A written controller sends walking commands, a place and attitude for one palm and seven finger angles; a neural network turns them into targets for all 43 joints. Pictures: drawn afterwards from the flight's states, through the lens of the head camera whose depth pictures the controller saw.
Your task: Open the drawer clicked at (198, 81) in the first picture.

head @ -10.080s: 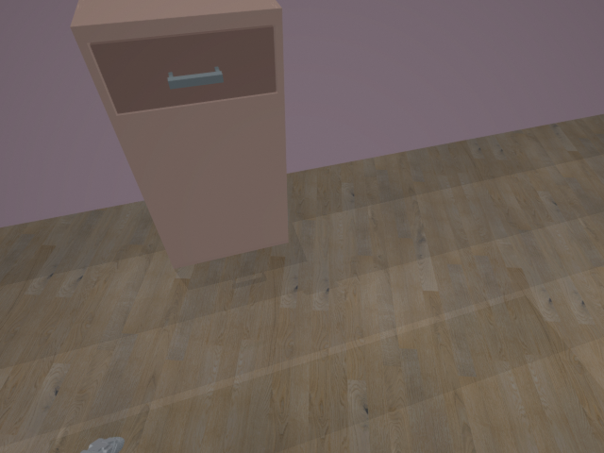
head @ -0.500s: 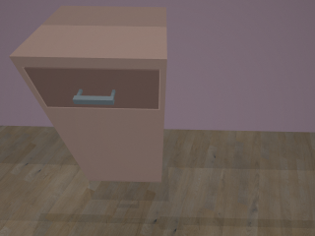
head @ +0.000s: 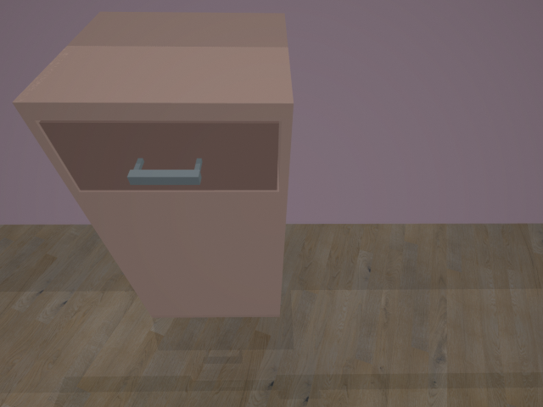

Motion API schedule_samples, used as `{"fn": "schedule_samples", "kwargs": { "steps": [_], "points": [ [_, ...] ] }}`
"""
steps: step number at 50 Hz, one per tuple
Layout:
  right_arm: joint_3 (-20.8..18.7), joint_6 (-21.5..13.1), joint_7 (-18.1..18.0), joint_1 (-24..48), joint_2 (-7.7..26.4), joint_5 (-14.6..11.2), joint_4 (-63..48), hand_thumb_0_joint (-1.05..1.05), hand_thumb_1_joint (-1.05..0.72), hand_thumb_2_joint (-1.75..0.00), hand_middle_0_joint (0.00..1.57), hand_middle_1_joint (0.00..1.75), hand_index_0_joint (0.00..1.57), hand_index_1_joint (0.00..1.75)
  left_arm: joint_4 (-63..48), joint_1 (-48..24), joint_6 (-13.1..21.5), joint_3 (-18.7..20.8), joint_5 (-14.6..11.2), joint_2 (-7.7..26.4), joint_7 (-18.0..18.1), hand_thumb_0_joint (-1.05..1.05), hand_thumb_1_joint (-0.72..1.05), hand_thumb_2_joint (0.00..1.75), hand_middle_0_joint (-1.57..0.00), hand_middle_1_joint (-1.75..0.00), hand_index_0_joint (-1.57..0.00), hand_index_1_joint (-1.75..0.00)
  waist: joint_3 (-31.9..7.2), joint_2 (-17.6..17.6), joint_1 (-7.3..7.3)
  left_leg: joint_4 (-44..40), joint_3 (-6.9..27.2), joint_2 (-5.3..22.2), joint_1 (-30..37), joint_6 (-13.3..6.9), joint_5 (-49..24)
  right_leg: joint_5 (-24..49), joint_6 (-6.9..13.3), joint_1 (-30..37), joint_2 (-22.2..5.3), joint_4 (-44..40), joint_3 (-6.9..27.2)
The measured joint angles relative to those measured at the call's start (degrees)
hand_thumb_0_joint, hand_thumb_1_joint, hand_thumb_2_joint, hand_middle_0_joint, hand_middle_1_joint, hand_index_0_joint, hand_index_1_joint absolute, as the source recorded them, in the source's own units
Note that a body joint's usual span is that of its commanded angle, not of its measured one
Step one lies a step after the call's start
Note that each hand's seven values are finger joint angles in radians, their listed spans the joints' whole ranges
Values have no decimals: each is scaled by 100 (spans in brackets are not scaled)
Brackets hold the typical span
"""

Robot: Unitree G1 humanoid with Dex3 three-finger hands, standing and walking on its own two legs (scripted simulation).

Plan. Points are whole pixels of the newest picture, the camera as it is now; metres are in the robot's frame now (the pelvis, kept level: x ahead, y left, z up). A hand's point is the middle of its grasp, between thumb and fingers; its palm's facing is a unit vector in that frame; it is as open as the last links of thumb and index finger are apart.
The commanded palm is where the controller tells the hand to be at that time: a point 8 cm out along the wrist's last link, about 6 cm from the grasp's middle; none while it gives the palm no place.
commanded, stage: raise the hand with hooked fingers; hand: left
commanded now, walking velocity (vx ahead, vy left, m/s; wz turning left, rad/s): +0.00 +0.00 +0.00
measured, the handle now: (167, 170) +0.53 +0.24 +0.03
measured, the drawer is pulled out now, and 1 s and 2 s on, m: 0.00 0.00 0.00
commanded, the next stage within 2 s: move the hooked fingers above the handle in 1.96 s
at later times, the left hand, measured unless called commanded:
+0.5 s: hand out of the picture +0.13 +0.19 -0.06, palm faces -0.12 -0.20 -0.97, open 8.7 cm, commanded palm +0.14 +0.21 +0.01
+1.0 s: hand (139, 318) +0.22 +0.20 +0.04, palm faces +0.02 -0.09 -1.00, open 11.6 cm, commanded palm +0.21 +0.21 +0.10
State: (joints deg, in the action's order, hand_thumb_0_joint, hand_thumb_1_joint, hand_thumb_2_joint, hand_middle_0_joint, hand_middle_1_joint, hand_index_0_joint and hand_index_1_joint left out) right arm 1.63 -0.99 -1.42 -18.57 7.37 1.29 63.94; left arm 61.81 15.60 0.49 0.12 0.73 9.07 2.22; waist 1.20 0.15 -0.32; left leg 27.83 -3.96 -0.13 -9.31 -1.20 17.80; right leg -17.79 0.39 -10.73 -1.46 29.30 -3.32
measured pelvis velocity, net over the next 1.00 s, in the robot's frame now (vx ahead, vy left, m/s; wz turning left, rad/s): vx -0.01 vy -0.03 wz -0.06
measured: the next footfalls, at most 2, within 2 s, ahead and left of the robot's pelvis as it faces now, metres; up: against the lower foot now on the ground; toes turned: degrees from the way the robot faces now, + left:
none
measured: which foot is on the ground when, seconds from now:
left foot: down 0.00-1.00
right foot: down 0.00-1.00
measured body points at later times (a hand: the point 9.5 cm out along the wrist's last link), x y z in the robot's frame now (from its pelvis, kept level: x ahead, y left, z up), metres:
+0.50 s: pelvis -0.02 -0.03 -0.03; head +0.01 -0.04 +0.42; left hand +0.13 +0.19 -0.01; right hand +0.24 -0.26 -0.08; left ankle -0.03 +0.10 -0.74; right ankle -0.02 -0.11 -0.74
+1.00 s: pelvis -0.01 -0.03 -0.01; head +0.01 -0.08 +0.43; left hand +0.22 +0.20 +0.09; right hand +0.15 -0.28 -0.13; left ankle -0.03 +0.11 -0.74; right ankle -0.02 -0.11 -0.74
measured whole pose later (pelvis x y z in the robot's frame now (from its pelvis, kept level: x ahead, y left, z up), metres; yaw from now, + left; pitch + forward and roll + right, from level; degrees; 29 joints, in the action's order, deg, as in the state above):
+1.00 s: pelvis -0.01 -0.03 -0.01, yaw -3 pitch +4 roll +2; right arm -0.7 4.3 -1.6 -10.0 15.7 2.4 35.8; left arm -7.6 18.8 -0.7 0.0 54.2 24.3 13.7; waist -2.3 3.6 3.8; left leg 34.5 -0.1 0.4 -19.1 1.0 19.8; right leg -20.3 3.2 -22.9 1.3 38.7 -0.6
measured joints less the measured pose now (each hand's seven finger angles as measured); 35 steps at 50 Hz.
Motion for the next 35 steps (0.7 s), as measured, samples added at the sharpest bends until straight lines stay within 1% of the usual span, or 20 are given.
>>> {"fn": "schedule_samples", "kwargs": {
  "steps": [4,5,6,7,8,9,10,12,14,16,18,20,22,24,25,27,30,31,33,35],
  "points": [
    [-16,21,9,14,21,-28,16,1,-91,-90,20,30,20,30,41,24,12,-15,10,-39,38,1,92,90,-20,-30,-20,-30,17,36,7,79,7,30,-59,2,45,-7,-13,-10,26,-19,-9],
    [2,-25,5,-51,52,-98,-213,1,-91,-90,20,30,20,30,-822,291,-364,-78,258,-12,71,1,92,90,-20,-30,-20,-30,34,39,58,141,-28,50,-118,1,79,-1,-10,-79,45,17,26],
    [13,-258,-93,-153,96,-110,-439,1,-92,-90,20,30,20,30,-1860,607,-497,-151,524,67,162,1,92,90,-20,-30,-20,-30,48,12,134,126,-88,32,-122,-2,81,-19,16,-156,28,105,86],
    [-30,-567,-189,-241,163,-141,-588,2,-93,-90,20,30,20,30,-2776,842,-478,-215,646,166,337,2,92,89,-20,-30,-20,-31,11,-2,185,113,-119,-8,-159,1,69,-64,44,-256,-12,222,119],
    [-82,-835,-250,-282,241,-201,-710,3,-93,-90,20,30,20,30,-3516,985,-479,-263,766,254,549,2,92,89,-20,-31,-20,-31,-83,0,194,119,-129,-58,-234,0,57,-123,47,-379,-66,342,132],
    [-132,-1021,-281,-272,333,-240,-865,3,-93,-90,20,30,20,30,-4149,1033,-547,-309,916,325,723,2,91,89,-20,-31,-20,-32,-153,33,172,150,-118,-100,-306,-7,52,-174,23,-466,-113,435,125],
    [-171,-1145,-289,-209,443,-231,-1035,3,-93,-90,20,30,20,30,-4677,1013,-593,-346,1173,384,861,2,90,88,-20,-32,-20,-32,-225,102,130,217,-92,-118,-407,-18,60,-203,-3,-549,-138,497,101],
    [-235,-1210,-248,48,660,-142,-1425,3,-93,-90,20,30,20,30,-5435,848,-584,-400,1909,516,1136,2,87,87,-21,-34,-20,-34,-398,261,26,420,-61,-109,-693,-33,104,-217,-21,-790,-141,623,68],
    [-310,-1081,-137,394,788,-40,-1880,3,-93,-90,20,30,20,30,-5873,630,-537,-399,2781,637,1396,2,83,86,-21,-35,-20,-36,-559,345,-16,623,-103,-73,-990,-24,156,-241,5,-1106,-114,816,112],
    [-380,-815,10,765,825,59,-2339,3,-92,-90,20,30,20,30,-6093,526,-470,-391,3662,680,1628,1,80,84,-20,-38,-20,-38,-668,340,16,805,-197,-10,-1236,5,214,-277,46,-1413,-57,1027,207],
    [-427,-479,175,1086,817,93,-2744,2,-92,-90,20,30,20,30,-6192,601,-368,-430,4417,647,1749,1,76,83,-20,-40,-20,-41,-728,248,128,936,-304,57,-1416,45,263,-309,90,-1670,10,1213,314],
    [-439,-183,307,1310,818,109,-3082,2,-92,-90,20,30,20,30,-6254,820,-226,-524,5016,613,1811,1,71,81,-21,-43,-21,-43,-744,100,275,1050,-354,104,-1566,88,300,-357,142,-1871,55,1385,364],
    [-438,38,387,1452,830,140,-3328,2,-92,-90,20,30,19,30,-6271,1098,-99,-608,5504,627,1888,0,66,79,-21,-46,-21,-46,-725,-64,437,1173,-329,137,-1705,134,336,-423,197,-2019,80,1538,339],
    [-445,209,411,1530,838,207,-3488,1,-91,-90,20,30,19,30,-6255,1327,-33,-628,5886,727,2018,0,61,77,-22,-49,-22,-49,-694,-208,609,1314,-249,163,-1845,183,378,-499,255,-2129,93,1676,260],
    [-449,272,408,1557,836,241,-3533,1,-91,-90,20,30,19,30,-6239,1400,-15,-602,6030,799,2098,0,59,76,-23,-50,-23,-51,-678,-256,690,1394,-196,176,-1911,206,404,-539,285,-2171,99,1742,209],
    [-448,359,378,1610,822,314,-3552,1,-91,-90,20,30,20,30,-6246,1424,22,-496,6211,987,2240,0,53,74,-24,-53,-24,-54,-661,-291,817,1585,-69,196,-2045,242,473,-629,338,-2234,103,1879,86],
    [-411,398,302,1701,759,375,-3440,1,-91,-90,20,30,20,30,-6312,1104,167,-261,6199,1253,2401,0,45,71,-25,-58,-25,-58,-629,-191,897,1890,142,218,-2182,258,601,-765,396,-2239,108,2059,-116],
    [-385,398,285,1728,724,383,-3389,1,-91,-90,20,30,20,30,-6334,936,216,-187,6147,1313,2420,0,43,70,-26,-59,-26,-60,-624,-126,887,1970,200,224,-2203,262,637,-799,409,-2222,111,2098,-172],
    [-315,400,260,1760,632,376,-3284,1,-91,-90,20,30,20,30,-6363,551,214,-103,5995,1376,2400,0,38,68,-26,-62,-26,-63,-628,24,814,2060,289,229,-2201,273,683,-840,420,-2163,113,2130,-255],
    [-232,428,231,1742,521,340,-3188,1,-91,-90,20,30,20,30,-6357,166,79,-88,5855,1371,2294,0,33,66,-26,-65,-27,-66,-628,164,705,2015,321,227,-2111,298,671,-828,422,-2058,116,2071,-283]
  ]
}}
